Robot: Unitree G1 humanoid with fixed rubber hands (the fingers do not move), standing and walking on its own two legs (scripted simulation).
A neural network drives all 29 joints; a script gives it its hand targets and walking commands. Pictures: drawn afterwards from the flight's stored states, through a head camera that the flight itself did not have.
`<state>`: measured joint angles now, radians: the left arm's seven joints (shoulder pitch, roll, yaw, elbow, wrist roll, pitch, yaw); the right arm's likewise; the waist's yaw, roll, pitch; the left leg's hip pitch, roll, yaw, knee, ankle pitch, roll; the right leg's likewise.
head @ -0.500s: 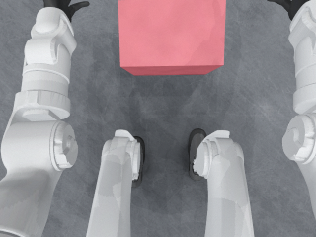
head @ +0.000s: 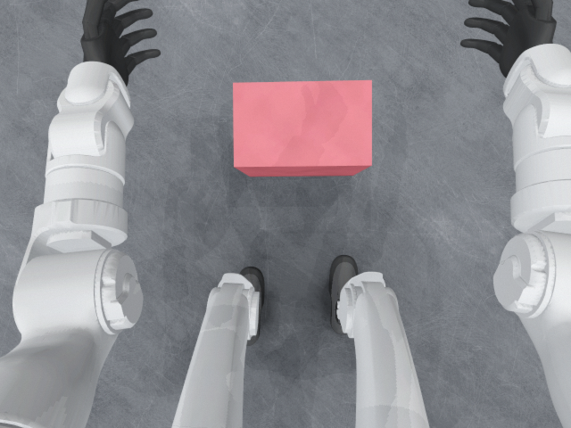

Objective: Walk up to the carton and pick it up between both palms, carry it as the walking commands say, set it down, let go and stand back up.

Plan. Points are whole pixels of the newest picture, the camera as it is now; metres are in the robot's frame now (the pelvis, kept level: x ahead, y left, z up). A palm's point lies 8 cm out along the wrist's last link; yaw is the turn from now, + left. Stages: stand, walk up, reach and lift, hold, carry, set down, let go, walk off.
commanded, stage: set down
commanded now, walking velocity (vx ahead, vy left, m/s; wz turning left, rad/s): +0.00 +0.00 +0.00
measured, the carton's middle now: (301, 135) +0.53 -0.01 -0.49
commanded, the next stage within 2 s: let go in 0.16 s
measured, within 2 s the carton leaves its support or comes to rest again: neither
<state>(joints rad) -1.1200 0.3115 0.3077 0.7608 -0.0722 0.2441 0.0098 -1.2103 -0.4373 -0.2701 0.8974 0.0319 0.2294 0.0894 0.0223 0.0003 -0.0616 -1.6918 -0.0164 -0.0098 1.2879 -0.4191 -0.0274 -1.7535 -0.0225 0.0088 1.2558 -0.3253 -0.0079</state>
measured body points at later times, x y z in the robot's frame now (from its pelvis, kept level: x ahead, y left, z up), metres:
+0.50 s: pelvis +0.03 +0.00 +0.08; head +0.31 -0.02 +0.43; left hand +0.46 +0.22 -0.04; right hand +0.47 -0.25 -0.04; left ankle +0.06 +0.13 -0.58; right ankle +0.10 -0.12 -0.58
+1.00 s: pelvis +0.09 +0.01 +0.16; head +0.18 +0.00 +0.60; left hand +0.31 +0.24 +0.07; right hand +0.30 -0.23 +0.07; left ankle +0.06 +0.13 -0.58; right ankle +0.10 -0.12 -0.58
